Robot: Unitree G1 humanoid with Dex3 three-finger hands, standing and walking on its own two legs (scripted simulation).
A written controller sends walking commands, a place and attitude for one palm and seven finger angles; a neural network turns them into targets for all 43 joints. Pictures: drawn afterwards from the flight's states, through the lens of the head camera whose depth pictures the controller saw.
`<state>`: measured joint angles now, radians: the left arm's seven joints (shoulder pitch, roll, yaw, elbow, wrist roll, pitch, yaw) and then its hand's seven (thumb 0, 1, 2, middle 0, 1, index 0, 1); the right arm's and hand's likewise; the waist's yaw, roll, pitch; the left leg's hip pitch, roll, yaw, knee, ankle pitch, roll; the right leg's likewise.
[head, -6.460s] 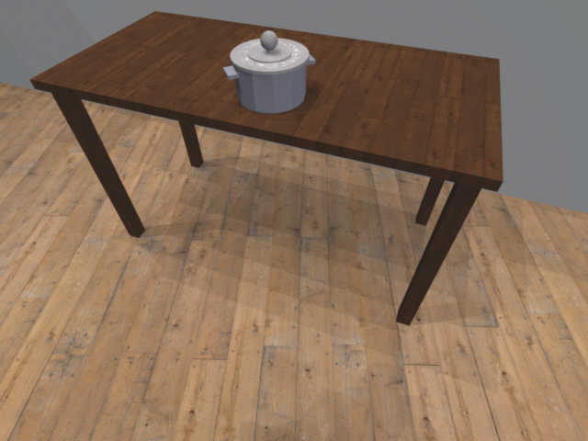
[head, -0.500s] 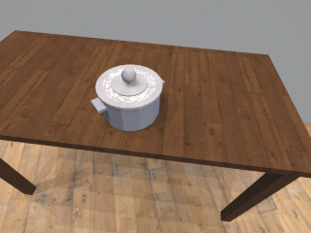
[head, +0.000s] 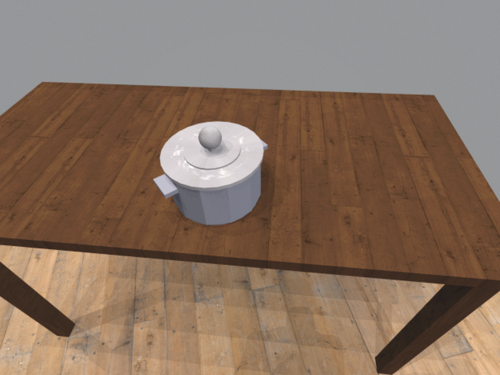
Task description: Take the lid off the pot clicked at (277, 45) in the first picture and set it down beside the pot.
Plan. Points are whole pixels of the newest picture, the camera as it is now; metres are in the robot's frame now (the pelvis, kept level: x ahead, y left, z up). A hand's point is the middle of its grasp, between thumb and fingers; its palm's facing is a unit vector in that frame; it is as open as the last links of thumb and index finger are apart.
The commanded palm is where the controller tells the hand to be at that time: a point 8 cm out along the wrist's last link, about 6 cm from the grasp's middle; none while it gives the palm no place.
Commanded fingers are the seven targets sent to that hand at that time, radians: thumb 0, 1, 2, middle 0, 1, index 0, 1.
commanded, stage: look again from close up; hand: left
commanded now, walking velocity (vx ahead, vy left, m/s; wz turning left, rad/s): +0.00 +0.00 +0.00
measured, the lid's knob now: (210, 137) +0.50 +0.11 +0.13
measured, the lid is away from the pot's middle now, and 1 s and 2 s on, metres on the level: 0.00 0.00 0.00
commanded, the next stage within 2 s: lift the closed hand beside the body in 0.90 s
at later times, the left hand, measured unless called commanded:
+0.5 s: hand out of the picture +0.04 +0.16 -0.16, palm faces +0.04 -0.97 -0.24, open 7.3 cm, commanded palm none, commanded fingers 0.00 0.90 0.90 -0.20 -0.30 -0.20 -0.30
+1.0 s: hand out of the picture +0.00 +0.13 -0.16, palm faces +0.05 -0.98 -0.21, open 7.3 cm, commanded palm +0.10 +0.18 -0.06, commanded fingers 0.00 0.90 0.90 -0.24 -0.35 -0.24 -0.35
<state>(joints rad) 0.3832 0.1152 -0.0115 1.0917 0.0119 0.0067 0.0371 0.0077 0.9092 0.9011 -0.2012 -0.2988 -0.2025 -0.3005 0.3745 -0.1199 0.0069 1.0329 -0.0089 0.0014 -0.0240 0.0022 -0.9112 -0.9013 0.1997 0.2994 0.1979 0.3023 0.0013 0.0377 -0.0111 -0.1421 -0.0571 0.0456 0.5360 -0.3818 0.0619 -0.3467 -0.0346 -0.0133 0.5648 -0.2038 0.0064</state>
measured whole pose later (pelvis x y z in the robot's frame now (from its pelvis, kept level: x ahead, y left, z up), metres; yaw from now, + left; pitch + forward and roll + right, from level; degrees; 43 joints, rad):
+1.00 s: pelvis +0.01 -0.04 +0.01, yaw +0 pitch -1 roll +1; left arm 0.29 0.13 0.01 1.10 0.01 0.00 0.04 0.01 0.92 0.90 -0.20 -0.30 -0.20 -0.30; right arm 0.35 -0.12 0.01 1.13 -0.01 -0.02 -0.04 0.00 -0.91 -0.90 0.20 0.30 0.20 0.30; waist 0.00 0.03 0.06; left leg -0.07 0.00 0.02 0.43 -0.33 0.00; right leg -0.28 0.01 -0.05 0.47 -0.17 -0.05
